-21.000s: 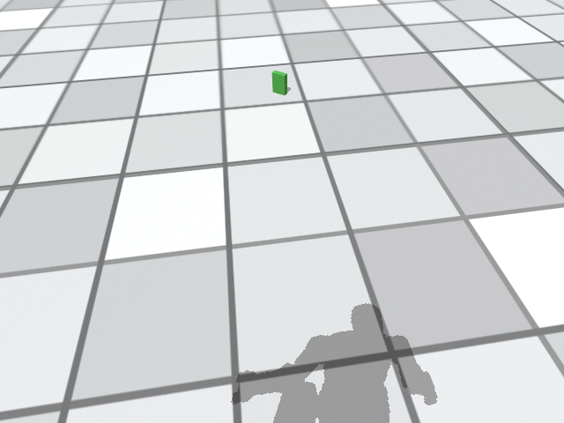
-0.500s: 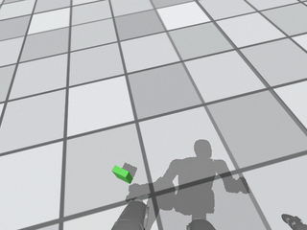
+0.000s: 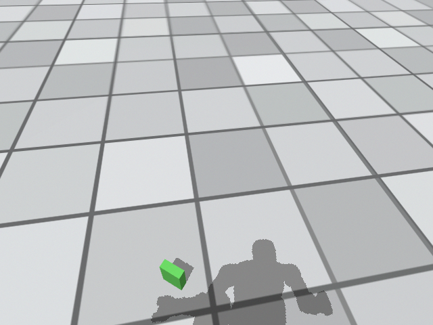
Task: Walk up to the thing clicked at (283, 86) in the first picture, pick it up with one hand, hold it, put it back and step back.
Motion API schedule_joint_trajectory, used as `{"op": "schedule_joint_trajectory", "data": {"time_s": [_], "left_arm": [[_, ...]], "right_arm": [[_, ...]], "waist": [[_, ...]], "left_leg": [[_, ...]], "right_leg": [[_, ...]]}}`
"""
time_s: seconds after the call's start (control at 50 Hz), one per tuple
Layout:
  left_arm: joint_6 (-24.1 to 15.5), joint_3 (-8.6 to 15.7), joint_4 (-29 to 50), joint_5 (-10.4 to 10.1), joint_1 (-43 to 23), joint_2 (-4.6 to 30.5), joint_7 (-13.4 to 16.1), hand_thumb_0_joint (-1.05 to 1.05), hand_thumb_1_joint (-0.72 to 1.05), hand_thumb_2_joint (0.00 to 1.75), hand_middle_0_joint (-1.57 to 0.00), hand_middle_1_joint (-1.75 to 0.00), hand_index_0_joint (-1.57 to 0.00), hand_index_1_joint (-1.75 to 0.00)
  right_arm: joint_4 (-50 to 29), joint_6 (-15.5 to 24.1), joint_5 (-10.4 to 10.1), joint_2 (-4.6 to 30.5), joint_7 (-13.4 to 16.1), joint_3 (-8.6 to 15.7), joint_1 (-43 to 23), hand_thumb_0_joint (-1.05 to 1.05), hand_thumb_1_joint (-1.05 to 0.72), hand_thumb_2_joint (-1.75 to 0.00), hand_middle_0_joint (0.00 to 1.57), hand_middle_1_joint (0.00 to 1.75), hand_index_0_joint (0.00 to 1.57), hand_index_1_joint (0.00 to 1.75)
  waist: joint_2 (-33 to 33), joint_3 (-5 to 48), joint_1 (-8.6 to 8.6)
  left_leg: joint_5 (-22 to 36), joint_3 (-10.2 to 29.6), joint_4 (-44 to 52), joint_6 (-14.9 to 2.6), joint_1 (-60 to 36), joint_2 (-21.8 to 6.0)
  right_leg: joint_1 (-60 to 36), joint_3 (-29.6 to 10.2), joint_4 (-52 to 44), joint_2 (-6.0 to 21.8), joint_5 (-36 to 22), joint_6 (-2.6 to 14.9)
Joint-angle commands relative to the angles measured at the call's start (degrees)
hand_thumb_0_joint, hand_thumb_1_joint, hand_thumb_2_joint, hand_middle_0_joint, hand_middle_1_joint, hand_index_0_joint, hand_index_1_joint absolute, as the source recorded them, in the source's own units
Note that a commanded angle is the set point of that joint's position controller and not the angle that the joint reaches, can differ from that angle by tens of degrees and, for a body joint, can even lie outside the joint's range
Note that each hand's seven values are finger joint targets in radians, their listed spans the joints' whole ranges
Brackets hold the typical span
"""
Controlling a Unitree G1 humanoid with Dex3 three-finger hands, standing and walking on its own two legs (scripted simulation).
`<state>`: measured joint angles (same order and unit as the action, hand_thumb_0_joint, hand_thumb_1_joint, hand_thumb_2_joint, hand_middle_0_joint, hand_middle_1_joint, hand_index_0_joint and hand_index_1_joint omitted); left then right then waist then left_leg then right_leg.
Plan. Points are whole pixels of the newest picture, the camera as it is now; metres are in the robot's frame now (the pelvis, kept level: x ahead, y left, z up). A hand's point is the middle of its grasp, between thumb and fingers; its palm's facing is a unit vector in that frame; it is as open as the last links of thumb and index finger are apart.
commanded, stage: walk up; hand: left
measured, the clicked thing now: (173, 275) +0.45 +0.19 -0.68
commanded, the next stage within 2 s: stand in 0.64 s
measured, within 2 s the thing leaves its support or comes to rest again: neither
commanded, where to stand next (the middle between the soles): +0.05 -0.04 m, yaw -2 degrees
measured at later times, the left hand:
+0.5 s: hand out of the picture +0.09 +0.22 -0.14, palm faces -0.08 -0.92 -0.39, open 7.4 cm
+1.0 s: hand out of the picture +0.09 +0.20 -0.12, palm faces -0.06 -0.94 -0.34, open 7.4 cm
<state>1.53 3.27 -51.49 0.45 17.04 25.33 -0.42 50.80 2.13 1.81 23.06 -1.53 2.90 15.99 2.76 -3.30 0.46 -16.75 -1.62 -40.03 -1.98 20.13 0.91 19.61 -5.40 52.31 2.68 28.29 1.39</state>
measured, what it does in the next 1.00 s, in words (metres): steps on the spot: right foot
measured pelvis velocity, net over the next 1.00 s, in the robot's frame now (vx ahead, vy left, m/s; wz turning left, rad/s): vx -0.02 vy -0.05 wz -0.03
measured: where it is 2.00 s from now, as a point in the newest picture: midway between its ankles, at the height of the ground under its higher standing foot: outside the picture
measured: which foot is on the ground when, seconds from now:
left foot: down 0.00-1.00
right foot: up 0.00-0.36, down 0.38-1.00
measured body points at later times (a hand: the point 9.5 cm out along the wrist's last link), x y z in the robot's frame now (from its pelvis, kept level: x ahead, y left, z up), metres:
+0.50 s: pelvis -0.01 -0.04 +0.00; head +0.02 -0.05 +0.45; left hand +0.09 +0.27 -0.11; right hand +0.06 -0.37 -0.12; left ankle +0.04 +0.10 -0.70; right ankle +0.02 -0.18 -0.72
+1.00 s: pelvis -0.02 -0.05 +0.03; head -0.02 -0.06 +0.48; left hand +0.09 +0.24 -0.09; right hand +0.05 -0.36 -0.10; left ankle +0.00 +0.08 -0.72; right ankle +0.02 -0.18 -0.72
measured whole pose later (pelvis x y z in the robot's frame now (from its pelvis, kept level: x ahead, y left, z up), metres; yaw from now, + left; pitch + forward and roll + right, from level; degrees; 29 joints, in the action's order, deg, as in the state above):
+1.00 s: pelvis -0.02 -0.05 +0.03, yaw -2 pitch -4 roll +1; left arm -0.6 -0.1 -61.7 0.3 5.2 20.0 -1.1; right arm 62.2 1.3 0.6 20.9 -0.8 1.0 7.2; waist 0.0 -3.6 -0.6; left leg -11.6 -0.1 -23.2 1.2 7.8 -0.6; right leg 10.9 -1.6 25.0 1.2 10.3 -0.9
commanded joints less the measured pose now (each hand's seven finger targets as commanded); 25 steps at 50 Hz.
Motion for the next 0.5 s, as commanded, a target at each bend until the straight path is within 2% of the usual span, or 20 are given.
{"op": "schedule_joint_trajectory", "data": {"time_s": [0.0, 0.04, 0.06, 0.08, 0.12, 0.14, 0.16, 0.18, 0.22, 0.28, 0.3, 0.32, 0.34, 0.36, 0.38, 0.4, 0.42, 0.44, 0.46, 0.48], "left_arm": [[-1.03, 2.89, 1.03, -0.53, 2.38, 11.05, 0.35, 0.00, 0.90, 0.90, -0.20, -0.30, -0.20, -0.30], [0.03, 3.61, 1.38, 0.31, 1.88, 12.41, -0.14, 0.00, 0.90, 0.90, -0.20, -0.30, -0.20, -0.30], [0.57, 3.97, 1.81, 0.72, 0.64, 12.29, -0.28, 0.00, 0.90, 0.90, -0.20, -0.30, -0.20, -0.30], [0.93, 3.93, 2.34, 0.91, 0.68, 11.91, -0.35, 0.00, 0.90, 0.90, -0.20, -0.30, -0.20, -0.30], [1.55, 3.93, 3.00, 0.91, -0.76, 11.00, -0.47, 0.00, 0.90, 0.90, -0.20, -0.30, -0.20, -0.30], [1.73, 3.89, 3.20, 0.85, -1.36, 10.62, -0.51, 0.00, 0.90, 0.90, -0.20, -0.30, -0.20, -0.30], [1.68, 3.75, 3.55, 0.55, -1.94, 9.70, -0.44, 0.00, 0.90, 0.90, -0.20, -0.30, -0.20, -0.30], [1.47, 3.54, 3.63, 0.34, -2.72, 9.22, -0.39, 0.00, 0.90, 0.90, -0.20, -0.30, -0.20, -0.30], [0.67, 2.89, 3.36, -0.41, -2.98, 7.83, -0.30, 0.00, 0.90, 0.90, -0.20, -0.30, -0.20, -0.30], [-0.55, 2.41, 2.23, -0.95, -3.18, 7.25, -0.09, 0.00, 0.90, 0.90, -0.20, -0.30, -0.20, -0.30], [-0.90, 2.54, 1.43, -0.85, -2.74, 7.41, 0.04, 0.00, 0.90, 0.90, -0.20, -0.30, -0.20, -0.30], [-1.18, 2.48, 0.43, -0.64, -0.83, 6.91, 0.24, 0.00, 0.90, 0.90, -0.20, -0.30, -0.20, -0.30], [-1.49, 2.55, -0.72, -0.33, 0.61, 6.96, 0.45, 0.00, 0.90, 0.90, -0.20, -0.30, -0.20, -0.30], [-2.02, 2.98, -1.17, 0.32, 0.95, 8.20, 0.77, 0.00, 0.90, 0.90, -0.20, -0.30, -0.20, -0.30], [-2.44, 3.76, -0.16, 1.19, -0.94, 11.29, 1.07, 0.00, 0.90, 0.90, -0.20, -0.30, -0.20, -0.30], [-2.89, 3.94, 1.77, 1.67, -4.90, 13.20, 1.05, 0.00, 0.90, 0.90, -0.20, -0.30, -0.20, -0.30], [-2.56, 4.21, 2.96, 1.39, -8.46, 16.61, 0.83, 0.00, 0.90, 0.90, -0.20, -0.30, -0.20, -0.30], [-2.26, 3.71, 3.18, 1.09, -11.07, 14.63, 0.60, 0.00, 0.90, 0.90, -0.20, -0.30, -0.20, -0.30], [-1.96, 3.27, 3.56, 1.04, -12.65, 12.54, 0.47, 0.00, 0.90, 0.90, -0.20, -0.30, -0.20, -0.30], [-2.07, 2.72, 3.47, 1.15, -12.80, 11.32, 0.70, 0.00, 0.90, 0.90, -0.20, -0.30, -0.20, -0.30]], "right_arm": [[-4.36, 2.83, -0.60, 15.94, 2.53, 3.32, -0.75, 0.00, -0.90, -0.90, 0.20, 0.30, 0.20, 0.30], [-3.24, 3.23, -1.00, 17.87, 3.32, 4.15, 1.37, 0.00, -0.90, -0.90, 0.20, 0.30, 0.20, 0.30], [-2.98, 3.17, -1.14, 18.02, 3.86, 4.38, 1.94, 0.00, -0.90, -0.90, 0.20, 0.30, 0.20, 0.30], [-3.12, 3.16, -1.14, 17.72, 4.26, 4.39, 2.59, 0.00, -0.90, -0.90, 0.20, 0.30, 0.20, 0.30], [-3.24, 3.16, -1.21, 16.75, 4.98, 4.40, 2.81, 0.00, -0.90, -0.90, 0.20, 0.30, 0.20, 0.30], [-3.32, 3.17, -1.11, 16.76, 5.18, 4.58, 3.39, 0.00, -0.90, -0.90, 0.20, 0.30, 0.20, 0.30], [-3.59, 3.15, -0.99, 16.32, 5.29, 4.52, 2.69, 0.00, -0.90, -0.90, 0.20, 0.30, 0.20, 0.30], [-3.98, 3.05, -0.88, 15.81, 5.25, 4.41, 2.35, 0.00, -0.90, -0.90, 0.20, 0.30, 0.20, 0.30], [-4.86, 2.73, -0.54, 14.41, 4.86, 3.77, 0.37, 0.00, -0.90, -0.90, 0.20, 0.30, 0.20, 0.30], [-5.84, 1.48, -0.41, 14.30, 4.06, 3.32, -3.17, 0.00, -0.90, -0.90, 0.20, 0.30, 0.20, 0.30], [-5.75, 0.78, -0.54, 14.41, 3.76, 3.16, -3.21, 0.00, -0.90, -0.90, 0.20, 0.30, 0.20, 0.30], [-5.84, 0.10, -0.76, 14.54, 3.49, 3.11, -4.10, 0.00, -0.90, -0.90, 0.20, 0.30, 0.20, 0.30], [-5.71, -0.60, -1.22, 14.41, 3.27, 2.97, -5.09, 0.00, -0.90, -0.90, 0.20, 0.30, 0.20, 0.30], [-5.57, -1.09, -1.62, 12.82, 3.09, 2.30, -4.56, 0.00, -0.90, -0.90, 0.20, 0.30, 0.20, 0.30], [-5.75, -1.13, -2.10, 10.07, 2.98, 1.34, -3.06, 0.00, -0.90, -0.90, 0.20, 0.30, 0.20, 0.30], [-5.88, -1.12, -2.48, 7.02, 3.00, 0.20, -1.70, 0.00, -0.90, -0.90, 0.20, 0.30, 0.20, 0.30], [-4.73, -1.27, -2.33, 10.40, 4.02, 1.45, -3.67, 0.00, -0.90, -0.90, 0.20, 0.30, 0.20, 0.30], [-2.61, -1.08, -2.03, 12.10, 3.97, 2.08, -2.78, 0.00, -0.90, -0.90, 0.20, 0.30, 0.20, 0.30], [-1.33, -0.90, -2.31, 12.73, 3.66, 2.25, -2.28, 0.00, -0.90, -0.90, 0.20, 0.30, 0.20, 0.30], [-0.49, -0.79, -2.44, 12.44, 3.37, 2.19, -2.44, 0.00, -0.90, -0.90, 0.20, 0.30, 0.20, 0.30]], "waist": [[-8.37, -2.57, 0.31], [-9.61, -0.01, -0.51], [-9.94, 0.46, -0.64], [-9.68, 1.18, -0.55], [-9.46, 1.59, -0.58], [-9.93, 1.84, -1.05], [-10.91, 2.72, -0.96], [-11.03, 3.11, -1.21], [-12.31, 4.12, -1.04], [-15.72, 5.56, -0.72], [-16.07, 5.50, -0.72], [-15.50, 6.21, 0.38], [-13.71, 6.39, 1.33], [-9.58, 6.17, 2.02], [-0.11, 6.57, 1.12], [8.55, 4.34, -0.67], [11.60, 4.89, 0.90], [11.08, 2.58, -0.47], [10.25, 1.03, -1.47], [9.34, 0.33, -1.20]], "left_leg": [[-13.44, 24.60, 24.44, -5.47, -3.95, -15.75], [-5.71, 23.26, 22.17, -5.43, -8.07, -16.39], [-0.70, 22.43, 20.95, -6.77, -8.60, -17.24], [5.07, 21.18, 19.78, -7.17, -10.95, -17.59], [16.28, 17.76, 18.18, -6.79, -11.17, -17.40], [20.03, 16.87, 17.54, -6.77, -11.46, -17.30], [23.68, 15.85, 16.03, -8.53, -12.40, -17.72], [26.46, 14.34, 14.91, -9.24, -11.57, -17.23], [29.18, 10.62, 12.94, -9.48, -11.18, -15.65], [26.79, 7.54, 10.04, -9.22, -7.41, -14.01], [24.55, 7.69, 8.74, -9.16, -5.43, -13.70], [20.77, 7.31, 6.23, -8.81, -3.92, -13.33], [17.16, 6.70, 3.21, -7.66, -1.69, -12.32], [13.66, 5.89, -1.17, -5.52, 0.82, -10.86], [8.06, 4.02, -7.04, -2.72, 4.85, -7.89], [-9.06, 2.44, -9.81, 0.22, 10.98, -1.96], [-19.63, 5.48, -13.94, 0.36, 4.23, -1.65], [-18.39, 5.67, -13.89, 0.57, -1.04, -3.14], [-16.20, 4.38, -12.01, 0.35, -1.38, -2.28], [-13.12, 3.37, -11.93, 0.35, 0.07, -1.24]], "right_leg": [[10.22, -5.02, 4.06, 0.44, -3.45, 0.58], [11.02, -4.53, 4.88, -0.02, -4.47, -0.27], [11.23, -4.31, 6.24, -0.24, -3.79, -0.56], [12.16, -4.90, 6.53, -0.51, -3.86, -0.91], [12.47, -5.39, 8.49, -1.26, -4.60, -1.07], [12.37, -5.42, 8.87, -1.70, -4.81, -1.16], [11.93, -5.12, 7.89, -1.45, -4.25, -1.19], [10.73, -4.45, 6.85, -1.33, -3.84, -1.24], [7.99, -2.18, 2.18, -1.31, -3.72, -1.20], [0.70, 4.10, -6.36, -1.22, -4.58, -1.46], [-1.99, 5.55, -8.90, -2.22, -5.35, -1.58], [-5.34, 6.64, -14.53, -2.97, -8.62, -1.31], [-9.08, 7.21, -21.01, -3.71, -12.65, -0.86], [-11.75, 5.15, -25.04, -3.27, -14.36, -0.12], [-12.93, -5.96, -27.33, 3.11, -16.17, 1.91], [-12.08, -20.33, -31.35, 12.89, -18.83, 5.99], [-3.07, -23.47, -30.38, 18.10, -19.03, 12.94], [3.49, -21.16, -29.79, 16.89, -16.98, 13.23], [3.93, -14.22, -29.05, 12.84, -16.41, 11.15], [2.23, -10.12, -28.06, 10.17, -18.09, 9.60]]}}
